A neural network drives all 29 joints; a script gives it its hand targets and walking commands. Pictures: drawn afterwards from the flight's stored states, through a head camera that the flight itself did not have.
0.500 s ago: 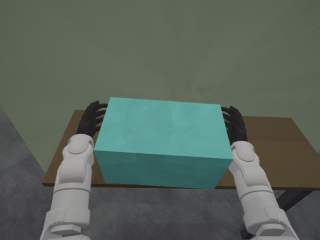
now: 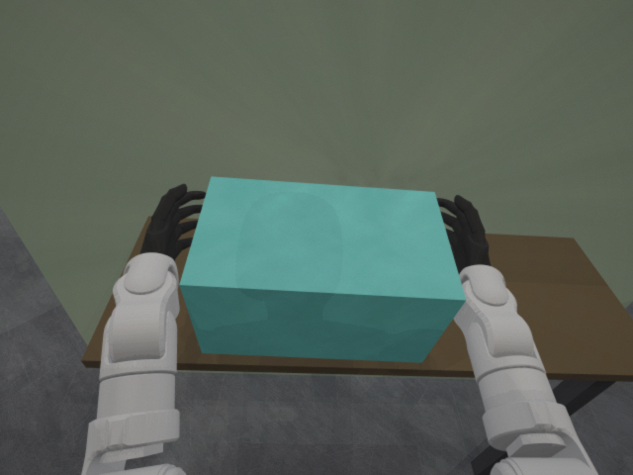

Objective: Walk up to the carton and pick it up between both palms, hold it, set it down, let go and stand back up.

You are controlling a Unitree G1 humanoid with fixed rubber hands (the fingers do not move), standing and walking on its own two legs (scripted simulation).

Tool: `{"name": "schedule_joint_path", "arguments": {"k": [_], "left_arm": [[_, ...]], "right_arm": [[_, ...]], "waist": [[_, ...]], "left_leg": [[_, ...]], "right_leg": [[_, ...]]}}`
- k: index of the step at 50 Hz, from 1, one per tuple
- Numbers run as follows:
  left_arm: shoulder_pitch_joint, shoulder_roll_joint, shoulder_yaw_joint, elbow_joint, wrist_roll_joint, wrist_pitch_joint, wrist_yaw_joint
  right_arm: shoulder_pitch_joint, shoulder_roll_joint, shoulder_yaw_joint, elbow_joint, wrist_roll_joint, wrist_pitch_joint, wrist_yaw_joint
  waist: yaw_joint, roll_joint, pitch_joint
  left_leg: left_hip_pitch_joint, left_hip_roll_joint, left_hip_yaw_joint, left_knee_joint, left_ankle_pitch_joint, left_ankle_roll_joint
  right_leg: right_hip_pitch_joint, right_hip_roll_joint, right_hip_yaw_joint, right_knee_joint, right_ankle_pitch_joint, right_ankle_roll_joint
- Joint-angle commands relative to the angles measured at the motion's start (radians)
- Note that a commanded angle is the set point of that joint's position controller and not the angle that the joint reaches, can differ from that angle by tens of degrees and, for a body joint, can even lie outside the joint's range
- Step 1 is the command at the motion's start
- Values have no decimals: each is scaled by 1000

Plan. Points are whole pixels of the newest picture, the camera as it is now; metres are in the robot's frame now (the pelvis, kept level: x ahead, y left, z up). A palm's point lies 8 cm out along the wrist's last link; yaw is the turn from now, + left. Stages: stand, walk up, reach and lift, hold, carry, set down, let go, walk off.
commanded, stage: reach and lift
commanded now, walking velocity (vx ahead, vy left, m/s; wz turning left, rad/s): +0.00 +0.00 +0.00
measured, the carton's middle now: (319, 272) +0.35 +0.00 +0.11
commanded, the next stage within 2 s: hold in 0.60 s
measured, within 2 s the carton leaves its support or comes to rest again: neither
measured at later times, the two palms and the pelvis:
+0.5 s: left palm (160, 243) +0.35 +0.18 +0.16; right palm (473, 250) +0.35 -0.19 +0.15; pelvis +0.00 -0.01 +0.00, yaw +0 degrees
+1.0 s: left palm (152, 234) +0.35 +0.19 +0.17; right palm (473, 234) +0.36 -0.19 +0.17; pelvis +0.00 -0.01 +0.00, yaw +0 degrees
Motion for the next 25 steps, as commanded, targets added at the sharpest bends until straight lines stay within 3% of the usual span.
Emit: {"name": "schedule_joint_path", "arguments": {"k": [1, 4, 5, 7, 9, 10, 12, 15, 17, 21, 25], "left_arm": [[-532, -393, -444, -89, -84, -23, -104], [-552, -390, -446, -140, -98, -20, -109], [-539, -416, -482, -183, -120, -22, -106], [-518, -412, -481, -191, -116, -16, -100], [-514, -396, -459, -171, -97, -4, -104], [-512, -386, -449, -176, -97, 2, -105], [-516, -371, -439, -150, -90, 15, -113], [-537, -393, -474, -187, -122, 14, -114], [-552, -375, -457, -187, -113, 14, -115], [-524, -377, -441, -172, -108, 27, -117], [-582, -364, -419, -148, -101, 49, -131]], "right_arm": [[-569, 431, 363, -264, 42, -36, 140], [-550, 436, 366, -258, 52, -25, 143], [-584, 443, 388, -338, 66, -40, 140], [-590, 446, 429, -367, 88, -35, 130], [-560, 430, 411, -322, 82, -19, 129], [-573, 431, 419, -332, 90, -16, 130], [-593, 433, 407, -332, 78, -8, 129], [-599, 434, 411, -361, 94, -4, 123], [-601, 431, 405, -332, 94, 7, 122], [-594, 439, 418, -329, 103, 17, 117], [-650, 429, 378, -295, 93, 33, 124]], "waist": [[-20, 60, -296], [-13, 49, -321], [-13, 58, -399], [-4, 57, -427], [-11, 65, -355], [6, 55, -348], [8, 50, -334], [-17, 56, -359], [-13, 59, -359], [-5, 55, -346], [-3, 55, -309]], "left_leg": [[101, -33, 37, -1, 271, -39], [112, -30, 41, -1, 287, -41], [136, -30, 37, 22, 352, -50], [161, -35, 36, 42, 409, -54], [149, -32, 35, 28, 373, -52], [130, -33, 38, 22, 352, -46], [115, -34, 45, 13, 319, -43], [138, -31, 36, 27, 375, -51], [133, -38, 44, 19, 336, -49], [127, -35, 42, 25, 365, -49], [96, -31, 50, -7, 248, -36]], "right_leg": [[45, 53, -35, -3, 159, -2], [55, 53, -34, 2, 186, 1], [71, 59, -38, 18, 243, 6], [104, 55, -32, 30, 314, 8], [81, 59, -32, 18, 265, 3], [81, 56, -35, 19, 248, 7], [79, 54, -32, 14, 223, 9], [90, 58, -29, 20, 274, 8], [77, 53, -30, 20, 236, 6], [95, 55, -24, 25, 283, 7], [70, 54, -29, 6, 151, 6]]}}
